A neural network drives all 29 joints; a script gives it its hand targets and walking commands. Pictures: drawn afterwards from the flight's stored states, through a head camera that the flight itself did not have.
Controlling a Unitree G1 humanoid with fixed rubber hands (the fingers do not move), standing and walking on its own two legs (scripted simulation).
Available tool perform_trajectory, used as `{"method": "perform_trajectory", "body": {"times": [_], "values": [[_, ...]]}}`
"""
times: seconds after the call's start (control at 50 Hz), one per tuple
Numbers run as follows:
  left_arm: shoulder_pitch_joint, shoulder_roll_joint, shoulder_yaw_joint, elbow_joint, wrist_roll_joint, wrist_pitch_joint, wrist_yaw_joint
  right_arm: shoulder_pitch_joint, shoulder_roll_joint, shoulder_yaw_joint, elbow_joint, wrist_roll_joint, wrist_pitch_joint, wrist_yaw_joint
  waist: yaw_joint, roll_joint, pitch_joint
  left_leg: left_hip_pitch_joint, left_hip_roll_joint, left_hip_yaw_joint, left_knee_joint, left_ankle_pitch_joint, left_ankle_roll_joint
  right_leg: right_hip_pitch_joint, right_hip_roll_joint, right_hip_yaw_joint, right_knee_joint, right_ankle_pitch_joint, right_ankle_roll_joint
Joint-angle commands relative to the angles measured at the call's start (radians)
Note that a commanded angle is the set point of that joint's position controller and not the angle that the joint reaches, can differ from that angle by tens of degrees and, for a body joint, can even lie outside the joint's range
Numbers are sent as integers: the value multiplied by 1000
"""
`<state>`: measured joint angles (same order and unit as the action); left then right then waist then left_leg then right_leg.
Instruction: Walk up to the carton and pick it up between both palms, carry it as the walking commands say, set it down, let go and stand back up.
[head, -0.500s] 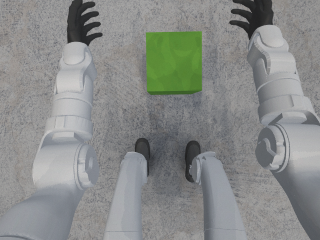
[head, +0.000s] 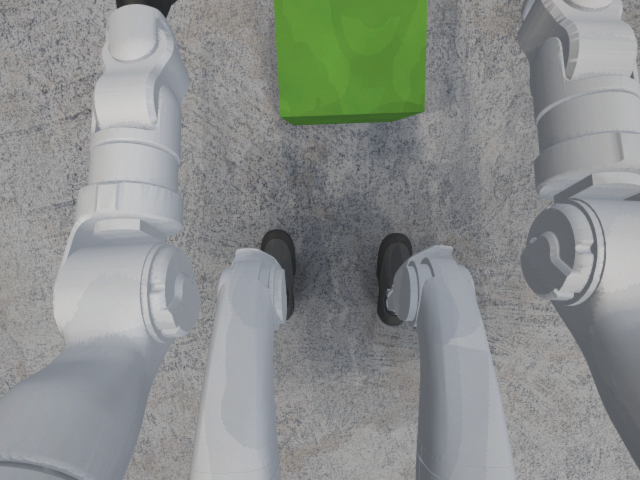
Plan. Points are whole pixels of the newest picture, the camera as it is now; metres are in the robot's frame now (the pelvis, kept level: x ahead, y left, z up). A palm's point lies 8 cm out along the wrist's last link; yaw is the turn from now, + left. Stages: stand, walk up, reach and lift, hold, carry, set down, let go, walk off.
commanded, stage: reach and lift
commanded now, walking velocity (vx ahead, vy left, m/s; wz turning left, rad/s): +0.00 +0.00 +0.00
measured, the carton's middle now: (345, 53) +0.56 -0.02 -0.45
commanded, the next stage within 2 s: none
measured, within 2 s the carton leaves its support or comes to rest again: neither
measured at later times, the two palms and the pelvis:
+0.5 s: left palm (207, 49) +0.53 +0.16 -0.29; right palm (480, 22) +0.55 -0.18 -0.28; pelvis -0.04 +0.00 -0.14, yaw +0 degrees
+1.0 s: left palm (226, 61) +0.54 +0.16 -0.39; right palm (448, 41) +0.55 -0.17 -0.38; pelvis -0.03 +0.00 -0.20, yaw +0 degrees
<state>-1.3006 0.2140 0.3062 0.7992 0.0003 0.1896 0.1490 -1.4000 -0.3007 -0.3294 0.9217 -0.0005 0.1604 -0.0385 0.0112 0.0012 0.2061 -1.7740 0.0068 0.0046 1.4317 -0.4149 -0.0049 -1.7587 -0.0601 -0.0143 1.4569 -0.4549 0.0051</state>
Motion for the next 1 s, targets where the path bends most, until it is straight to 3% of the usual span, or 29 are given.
{"method": "perform_trajectory", "body": {"times": [0.0, 0.06, 0.08, 0.12, 0.14, 0.18, 0.22, 0.24, 0.26, 0.28, 0.3, 0.32, 0.34, 0.36, 0.44, 0.46, 0.5, 0.54, 0.58, 0.62, 0.66, 0.68, 0.74, 0.78, 0.8, 0.84, 0.86, 0.88, 0.98], "values": [[-499, 301, -50, -237, -62, -7, 43, -416, -320, 39, -176, 21, 9, -52, -50, -3, -1679, 616, -111, 62, 122, 314, -47, 525, 141, -42, 67, 318, 1], [-518, 289, -98, -239, -128, 24, 66, -443, -326, 131, -215, 118, 43, -76, -26, -19, -1822, 706, -124, 89, 172, 350, -46, 629, 158, -53, 127, 370, 3], [-562, 340, -128, -191, -151, 39, 65, -485, -344, 138, -195, 132, 60, -76, -72, -39, -1821, 785, -104, 26, 194, 331, -26, 568, 161, -95, 200, 326, 11], [-579, 371, -159, -358, -166, 62, 92, -534, -356, 190, -362, 206, 85, -103, -34, -16, -2132, 922, -118, 62, 260, 426, -33, 796, 166, -58, 230, 447, 4], [-570, 315, -155, -11, -196, 74, 86, -549, -362, 188, -76, 185, 93, -104, -29, -48, -1696, 704, -98, 68, 264, 266, -35, 586, 140, -57, 238, 274, 5], [-672, 399, -130, -294, -171, 58, 105, -667, -365, 176, -351, 212, 85, -112, 1, 3, -1861, 775, -109, 72, 287, 367, -34, 647, 155, -39, 247, 361, 1], [-675, 365, -155, -28, -212, 70, 86, -621, -322, 202, -68, 212, 93, -113, -57, -37, -1511, 556, -89, 68, 325, 152, -16, 466, 127, -43, 290, 174, -2], [-711, 344, -157, -164, -212, 63, 85, -696, -359, 172, -288, 192, 70, -126, -37, -19, -1646, 680, -93, 50, 322, 225, -19, 504, 124, -47, 281, 202, 10], [-688, 323, -198, -2, -210, 59, 84, -648, -396, 166, -37, 161, 67, -119, -63, 21, -1447, 588, -74, 50, 335, 133, -32, 355, 117, -54, 299, 102, -8], [-751, 329, -200, -169, -233, 51, 81, -667, -380, 144, -161, 146, 56, -123, -84, 14, -1489, 592, -82, 26, 322, 153, -27, 391, 125, -56, 302, 141, -20], [-687, 350, -148, 167, -185, 42, 70, -652, -348, 196, 62, 160, 57, -106, -35, -20, -1269, 473, -63, 35, 365, 72, -9, 306, 100, -32, 327, 53, -5], [-697, 385, -97, 86, -178, 33, 65, -625, -305, 206, 34, 154, 45, -98, 2, -70, -1230, 404, -83, 58, 360, 41, -33, 358, 107, -27, 309, 31, 0], [-773, 396, -140, -149, -173, 27, 78, -747, -317, 197, -219, 197, 29, -107, -7, -12, -1548, 553, -83, 56, 361, 151, -17, 514, 123, -36, 337, 175, 5], [-720, 385, -157, 236, -199, 12, 69, -733, -341, 224, 82, 192, 23, -104, -19, -80, -1205, 354, -63, 47, 412, 60, -5, 286, 97, -30, 361, 66, 9], [-753, 384, -101, 98, -156, -26, 42, -683, -307, 204, 44, 168, -18, -87, 7, -55, -1246, 424, -62, 51, 429, 97, -14, 318, 103, -30, 398, 93, 15], [-735, 353, -148, 284, -159, -19, 37, -657, -328, 205, 199, 174, -18, -86, -15, -5, -1084, 316, -48, 70, 464, 40, -24, 220, 92, -14, 406, 53, 7], [-706, 303, -172, 203, -188, -38, 20, -657, -287, 172, 156, 136, -33, -69, -71, -64, -1081, 356, -60, 4, 460, 141, -11, 236, 94, -53, 455, 132, 19], [-652, 371, -118, 254, -140, -55, 20, -633, -290, 193, 173, 163, -53, -66, 4, -48, -1022, 328, -71, 43, 499, 136, -32, 181, 103, -26, 448, 104, 20], [-713, 307, -176, 193, -186, -70, 4, -654, -276, 220, 182, 193, -69, -43, -19, -3, -1003, 331, -62, 35, 525, 164, -27, 132, 89, -23, 469, 135, 10], [-708, 339, -161, 214, -182, -75, 6, -694, -290, 226, 87, 188, -84, -57, -34, -55, -1115, 338, -55, 20, 554, 222, -16, 231, 93, -25, 517, 221, 30], [-712, 372, -143, 267, -196, -70, 11, -687, -261, 263, 189, 211, -75, -55, 15, -133, -989, 215, -67, 41, 556, 126, -8, 212, 87, -15, 528, 125, 30], [-697, 360, -139, 228, -161, -85, 12, -701, -333, 216, 122, 166, -85, -71, 13, -44, -1050, 290, -58, 41, 581, 198, -26, 213, 102, 3, 531, 196, 21], [-739, 355, -155, 186, -178, -103, 9, -650, -305, 261, 146, 207, -92, -66, 20, -15, -1073, 351, -49, 44, 609, 242, -34, 155, 93, -1, 550, 207, 24], [-726, 389, -202, 239, -209, -118, 23, -629, -365, 224, 173, 195, -109, -75, -61, -3, -1054, 349, -34, 23, 649, 249, -35, 88, 94, -13, 584, 220, 18], [-778, 404, -192, 109, -223, -126, 25, -647, -348, 220, 129, 202, -113, -76, -22, -31, -1113, 336, -52, 10, 662, 293, -19, 138, 85, -5, 617, 256, 18], [-666, 321, -214, 291, -237, -110, 8, -624, -305, 265, 156, 231, -112, -75, -24, 2, -1096, 405, -55, 21, 654, 322, -27, 121, 93, -14, 581, 236, 26], [-678, 350, -191, 253, -253, -105, 10, -592, -331, 246, 190, 199, -105, -75, -57, -50, -1039, 333, -55, 16, 645, 280, -29, 140, 95, -18, 589, 240, 18], [-683, 388, -183, 234, -235, -114, 17, -639, -294, 258, 131, 241, -105, -74, -5, -48, -1076, 312, -61, 29, 646, 302, -31, 170, 84, -20, 583, 261, 29], [-694, 356, -212, 191, -272, -115, 28, -655, -321, 271, 61, 250, -107, -95, -10, -26, -1176, 340, -64, 36, 657, 319, -25, 187, 93, -6, 582, 281, 27]]}}
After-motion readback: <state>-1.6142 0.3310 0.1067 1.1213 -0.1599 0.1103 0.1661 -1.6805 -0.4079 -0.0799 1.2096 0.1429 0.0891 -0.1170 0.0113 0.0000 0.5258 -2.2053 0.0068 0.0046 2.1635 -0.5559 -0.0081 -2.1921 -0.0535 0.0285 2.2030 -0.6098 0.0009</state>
